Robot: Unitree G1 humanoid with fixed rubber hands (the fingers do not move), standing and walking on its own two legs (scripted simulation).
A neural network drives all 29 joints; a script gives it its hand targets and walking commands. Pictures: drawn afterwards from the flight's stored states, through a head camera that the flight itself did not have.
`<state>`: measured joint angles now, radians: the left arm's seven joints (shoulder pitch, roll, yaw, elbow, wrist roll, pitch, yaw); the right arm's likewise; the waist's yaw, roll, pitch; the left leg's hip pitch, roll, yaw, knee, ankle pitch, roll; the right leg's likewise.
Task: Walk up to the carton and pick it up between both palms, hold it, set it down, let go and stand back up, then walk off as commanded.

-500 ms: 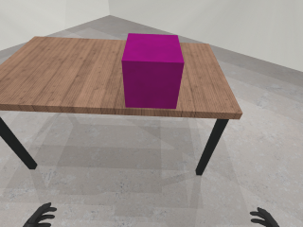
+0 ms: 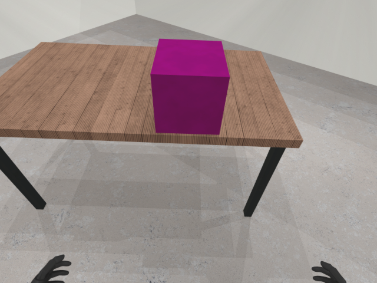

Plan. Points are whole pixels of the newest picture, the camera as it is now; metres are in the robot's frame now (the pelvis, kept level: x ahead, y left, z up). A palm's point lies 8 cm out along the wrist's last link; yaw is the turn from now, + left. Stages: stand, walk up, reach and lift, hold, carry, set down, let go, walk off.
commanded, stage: stand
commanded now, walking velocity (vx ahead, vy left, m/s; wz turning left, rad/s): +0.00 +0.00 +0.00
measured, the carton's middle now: (189, 86) +0.78 +0.01 +0.02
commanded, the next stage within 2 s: none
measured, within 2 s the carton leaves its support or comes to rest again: neither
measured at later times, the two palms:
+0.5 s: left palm out of the picture +0.13 +0.31 -0.08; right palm out of the picture +0.12 -0.32 -0.07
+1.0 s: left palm out of the picture +0.13 +0.31 -0.08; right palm out of the picture +0.12 -0.32 -0.08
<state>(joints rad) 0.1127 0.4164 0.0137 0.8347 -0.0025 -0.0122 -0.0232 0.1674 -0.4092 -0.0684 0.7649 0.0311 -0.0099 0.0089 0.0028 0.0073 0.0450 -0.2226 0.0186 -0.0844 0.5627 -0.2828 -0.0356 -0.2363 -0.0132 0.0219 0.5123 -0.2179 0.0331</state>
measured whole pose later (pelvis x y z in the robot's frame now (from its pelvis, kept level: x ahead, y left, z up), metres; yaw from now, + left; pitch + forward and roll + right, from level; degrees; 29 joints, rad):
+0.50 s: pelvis +0.00 +0.00 +0.00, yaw +0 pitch -3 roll -1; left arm 0.11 0.41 0.01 0.88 0.00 -0.01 -0.02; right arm 0.16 -0.41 -0.07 0.81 0.03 -0.01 0.01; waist 0.00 0.01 0.04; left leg -0.22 0.02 -0.08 0.54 -0.26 -0.04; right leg -0.24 -0.01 0.02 0.49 -0.20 0.03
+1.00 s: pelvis +0.00 +0.00 +0.00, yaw +0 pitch -3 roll -1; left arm 0.11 0.41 0.01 0.90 0.00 -0.01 -0.02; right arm 0.16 -0.41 -0.07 0.84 0.03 -0.01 0.01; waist 0.00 0.01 0.04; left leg -0.22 0.02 -0.08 0.52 -0.26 -0.04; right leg -0.23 -0.01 0.02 0.48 -0.20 0.03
